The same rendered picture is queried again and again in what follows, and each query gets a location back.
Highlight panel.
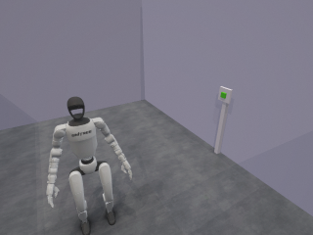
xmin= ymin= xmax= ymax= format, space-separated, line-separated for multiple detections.
xmin=214 ymin=86 xmax=233 ymax=154

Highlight robot left forearm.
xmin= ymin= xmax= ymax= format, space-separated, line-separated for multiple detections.
xmin=110 ymin=134 xmax=126 ymax=163

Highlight robot right forearm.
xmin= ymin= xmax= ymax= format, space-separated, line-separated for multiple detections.
xmin=47 ymin=149 xmax=60 ymax=184

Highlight right robot shin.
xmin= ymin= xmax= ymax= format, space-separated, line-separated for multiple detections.
xmin=77 ymin=210 xmax=87 ymax=223

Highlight robot right hand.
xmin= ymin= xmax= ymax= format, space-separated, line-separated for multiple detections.
xmin=46 ymin=183 xmax=60 ymax=208

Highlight humanoid robot torso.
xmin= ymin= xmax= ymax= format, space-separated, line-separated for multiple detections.
xmin=66 ymin=118 xmax=98 ymax=175

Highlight robot left hand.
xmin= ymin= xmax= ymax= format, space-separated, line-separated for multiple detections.
xmin=121 ymin=160 xmax=132 ymax=179

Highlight left robot upper arm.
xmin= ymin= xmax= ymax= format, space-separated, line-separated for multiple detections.
xmin=92 ymin=117 xmax=114 ymax=144

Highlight right robot upper arm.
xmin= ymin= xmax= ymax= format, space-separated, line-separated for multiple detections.
xmin=52 ymin=124 xmax=67 ymax=158

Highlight button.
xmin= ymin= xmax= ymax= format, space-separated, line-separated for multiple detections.
xmin=220 ymin=92 xmax=227 ymax=99

